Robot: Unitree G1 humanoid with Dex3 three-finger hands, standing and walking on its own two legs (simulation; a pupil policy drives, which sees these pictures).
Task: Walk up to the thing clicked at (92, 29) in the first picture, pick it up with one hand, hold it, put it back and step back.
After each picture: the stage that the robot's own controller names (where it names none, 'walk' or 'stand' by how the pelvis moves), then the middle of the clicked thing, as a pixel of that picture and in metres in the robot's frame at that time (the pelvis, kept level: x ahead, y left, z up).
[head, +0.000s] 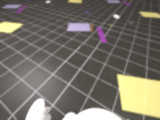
stand; (91, 28) +2.39 -0.01 -0.65
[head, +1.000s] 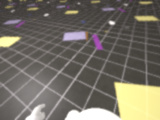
walk; (86, 36) +2.27 +0.21 -0.63
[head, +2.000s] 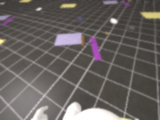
walk; (82, 41) +1.69 +0.28 -0.65
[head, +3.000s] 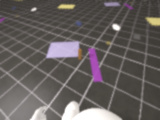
walk; (79, 54) +1.19 +0.25 -0.65
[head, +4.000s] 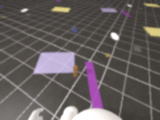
walk; (75, 71) +0.78 +0.21 -0.63
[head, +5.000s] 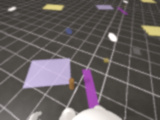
walk; (71, 84) +0.53 +0.19 -0.64
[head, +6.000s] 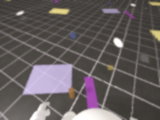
stand; (71, 93) +0.42 +0.20 -0.64
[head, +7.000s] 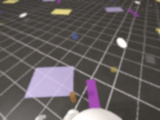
stand; (73, 97) +0.35 +0.20 -0.64
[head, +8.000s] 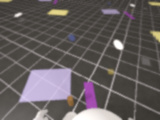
stand; (70, 101) +0.32 +0.20 -0.65
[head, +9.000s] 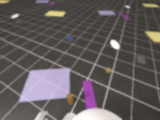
stand; (70, 99) +0.36 +0.20 -0.66
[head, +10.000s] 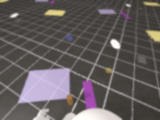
stand; (70, 100) +0.33 +0.20 -0.66
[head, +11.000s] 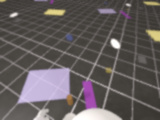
stand; (69, 100) +0.33 +0.20 -0.66
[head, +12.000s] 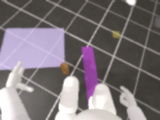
go down; (65, 69) +0.39 +0.23 -0.38
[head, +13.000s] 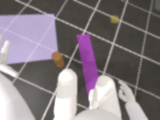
go down; (58, 60) +0.40 +0.28 -0.25
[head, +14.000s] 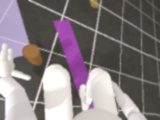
close in; (34, 57) +0.36 +0.32 -0.16
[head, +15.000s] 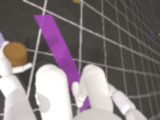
close; (18, 58) +0.35 +0.32 -0.14
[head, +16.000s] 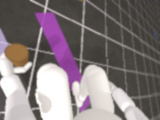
lift; (19, 59) +0.34 +0.32 -0.15
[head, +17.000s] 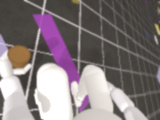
lift; (19, 60) +0.33 +0.32 -0.15
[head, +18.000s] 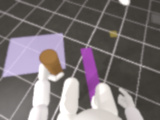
lift; (54, 67) +0.32 +0.22 +0.05
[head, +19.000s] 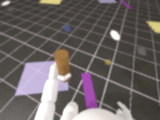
hold; (63, 68) +0.33 +0.18 +0.08
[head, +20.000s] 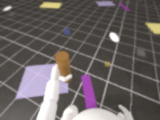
hold; (64, 69) +0.33 +0.17 +0.07
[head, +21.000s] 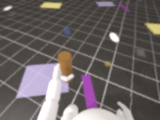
crouch; (66, 69) +0.33 +0.16 +0.07
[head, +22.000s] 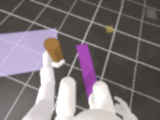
crouch; (56, 55) +0.41 +0.23 -0.01
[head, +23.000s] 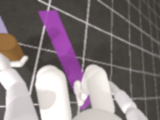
lower; (13, 53) +0.37 +0.35 -0.15
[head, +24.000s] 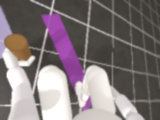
lower; (22, 52) +0.38 +0.33 -0.13
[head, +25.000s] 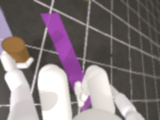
lower; (20, 54) +0.36 +0.33 -0.14
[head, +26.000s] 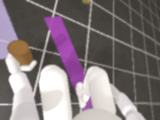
lower; (24, 57) +0.35 +0.33 -0.14
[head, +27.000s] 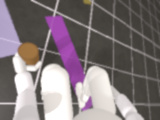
loosen; (31, 58) +0.35 +0.30 -0.13
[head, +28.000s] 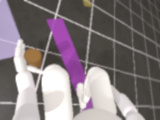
withdraw; (34, 61) +0.35 +0.29 -0.16
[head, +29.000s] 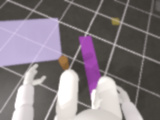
walk; (64, 63) +0.40 +0.24 -0.27
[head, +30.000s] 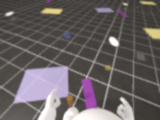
stand; (70, 101) +0.32 +0.18 -0.59
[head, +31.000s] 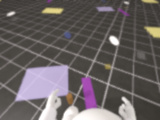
stand; (70, 99) +0.34 +0.20 -0.60
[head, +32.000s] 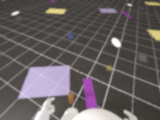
stand; (71, 98) +0.34 +0.19 -0.62
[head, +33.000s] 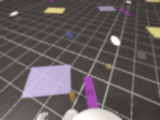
walk; (72, 96) +0.36 +0.18 -0.65
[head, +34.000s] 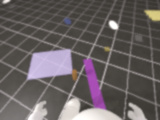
walk; (74, 75) +0.57 +0.20 -0.62
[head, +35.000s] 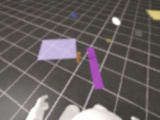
walk; (78, 57) +0.91 +0.19 -0.62
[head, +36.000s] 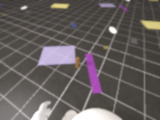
stand; (77, 63) +0.95 +0.21 -0.64
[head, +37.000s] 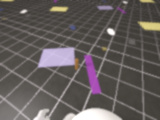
stand; (76, 64) +0.96 +0.22 -0.66
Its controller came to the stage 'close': yes
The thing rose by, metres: 0.71
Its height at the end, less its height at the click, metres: +0.00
